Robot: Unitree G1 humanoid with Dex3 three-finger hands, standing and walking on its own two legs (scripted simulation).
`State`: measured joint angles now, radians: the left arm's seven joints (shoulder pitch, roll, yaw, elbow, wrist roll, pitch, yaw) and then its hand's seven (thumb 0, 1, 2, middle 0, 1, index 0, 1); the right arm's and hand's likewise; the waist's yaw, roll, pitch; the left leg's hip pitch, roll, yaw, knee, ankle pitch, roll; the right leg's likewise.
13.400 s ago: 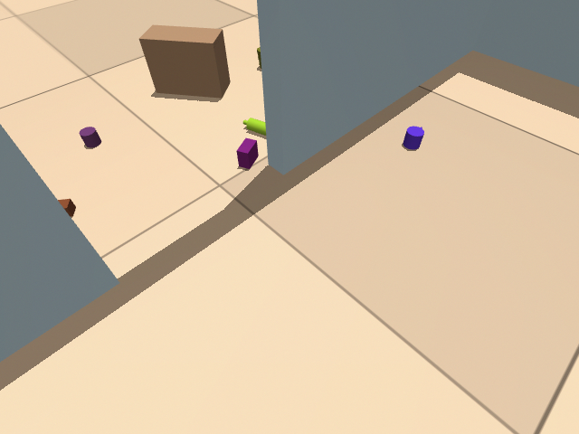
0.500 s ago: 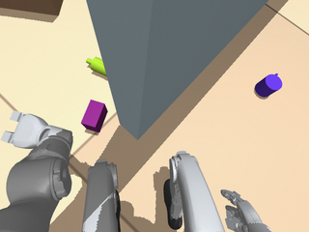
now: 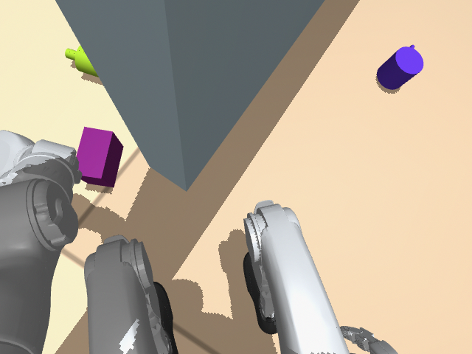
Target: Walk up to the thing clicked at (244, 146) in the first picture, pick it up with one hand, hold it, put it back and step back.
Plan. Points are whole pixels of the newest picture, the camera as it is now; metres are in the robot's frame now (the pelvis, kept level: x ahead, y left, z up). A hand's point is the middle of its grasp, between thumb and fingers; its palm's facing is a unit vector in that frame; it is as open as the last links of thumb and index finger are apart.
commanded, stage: rise first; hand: left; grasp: from above
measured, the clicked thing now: (99, 158) +0.53 +0.21 -0.33
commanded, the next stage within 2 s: none
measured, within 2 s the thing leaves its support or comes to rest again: neither
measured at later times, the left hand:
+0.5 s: hand (57, 164) +0.48 +0.25 -0.19, palm faces -0.09 -0.45 -0.89, open 13.7 cm
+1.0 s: hand (66, 165) +0.48 +0.24 -0.20, palm faces -0.09 -0.47 -0.88, open 14.1 cm
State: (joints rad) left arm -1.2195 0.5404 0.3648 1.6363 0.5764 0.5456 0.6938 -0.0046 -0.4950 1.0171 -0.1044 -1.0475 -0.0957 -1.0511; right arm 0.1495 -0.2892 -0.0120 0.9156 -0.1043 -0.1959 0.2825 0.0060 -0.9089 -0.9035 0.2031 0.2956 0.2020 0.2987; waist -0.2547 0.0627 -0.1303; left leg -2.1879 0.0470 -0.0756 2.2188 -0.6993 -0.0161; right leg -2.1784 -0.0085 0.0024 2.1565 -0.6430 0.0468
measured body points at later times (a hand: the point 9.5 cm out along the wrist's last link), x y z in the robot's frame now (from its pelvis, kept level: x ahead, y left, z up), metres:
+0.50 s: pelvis +0.00 -0.01 -0.04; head +0.27 +0.00 +0.32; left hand +0.48 +0.27 -0.13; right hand -0.02 -0.29 -0.15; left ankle +0.07 +0.13 -0.35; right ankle +0.10 -0.13 -0.35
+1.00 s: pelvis +0.00 +0.00 -0.04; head +0.27 +0.02 +0.31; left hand +0.49 +0.26 -0.15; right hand -0.04 -0.27 -0.14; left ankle +0.07 +0.13 -0.35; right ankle +0.10 -0.13 -0.35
